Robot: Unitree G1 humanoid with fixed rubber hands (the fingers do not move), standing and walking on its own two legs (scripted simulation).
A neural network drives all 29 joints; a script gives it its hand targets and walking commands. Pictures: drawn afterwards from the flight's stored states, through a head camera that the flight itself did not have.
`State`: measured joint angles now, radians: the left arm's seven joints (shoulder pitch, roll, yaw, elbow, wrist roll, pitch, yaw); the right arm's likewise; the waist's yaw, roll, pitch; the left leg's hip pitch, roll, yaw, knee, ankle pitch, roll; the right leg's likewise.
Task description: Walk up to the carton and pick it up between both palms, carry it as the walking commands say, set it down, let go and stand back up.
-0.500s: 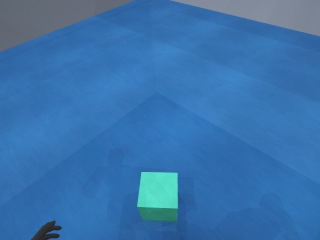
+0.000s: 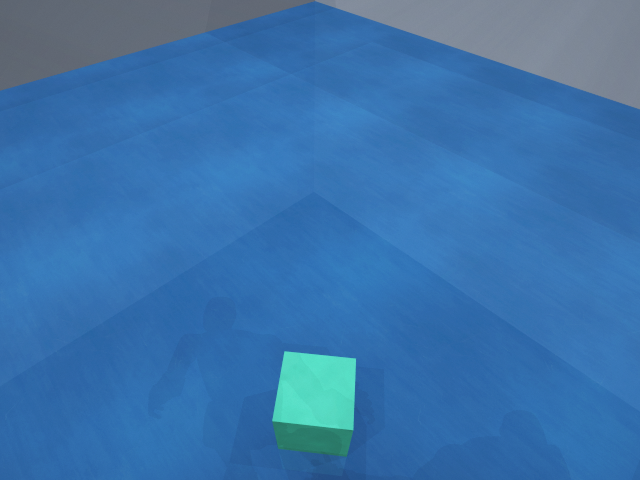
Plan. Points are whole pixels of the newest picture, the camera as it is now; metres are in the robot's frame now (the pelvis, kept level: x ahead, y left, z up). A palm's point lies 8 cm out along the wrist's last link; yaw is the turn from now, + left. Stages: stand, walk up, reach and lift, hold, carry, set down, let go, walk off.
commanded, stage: walk up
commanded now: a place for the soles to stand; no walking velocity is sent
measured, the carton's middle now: (316, 404) +0.47 +0.02 -0.66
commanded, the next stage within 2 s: none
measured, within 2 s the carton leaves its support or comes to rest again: neither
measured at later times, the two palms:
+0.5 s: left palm out of the picture +0.10 +0.33 -0.10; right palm out of the picture +0.13 -0.31 -0.10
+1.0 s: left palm out of the picture +0.05 +0.37 -0.11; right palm out of the picture +0.15 -0.28 -0.10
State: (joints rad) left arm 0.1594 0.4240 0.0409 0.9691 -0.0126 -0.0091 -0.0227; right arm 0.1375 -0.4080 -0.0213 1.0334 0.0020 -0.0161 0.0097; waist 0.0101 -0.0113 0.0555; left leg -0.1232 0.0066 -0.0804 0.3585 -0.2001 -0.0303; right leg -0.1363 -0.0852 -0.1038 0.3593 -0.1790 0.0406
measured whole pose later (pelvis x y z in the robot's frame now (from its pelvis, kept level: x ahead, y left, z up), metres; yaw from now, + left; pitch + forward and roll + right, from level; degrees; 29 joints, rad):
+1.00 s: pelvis +0.05 +0.04 -0.01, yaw +3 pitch -3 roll +0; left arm 0.29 0.43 0.07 0.91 0.03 0.00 -0.01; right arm 0.19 -0.40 -0.09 0.90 -0.03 -0.01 0.03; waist 0.03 -0.01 0.11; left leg -0.21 0.02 0.03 0.50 -0.21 0.01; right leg -0.14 -0.13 -0.07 0.61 -0.42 0.01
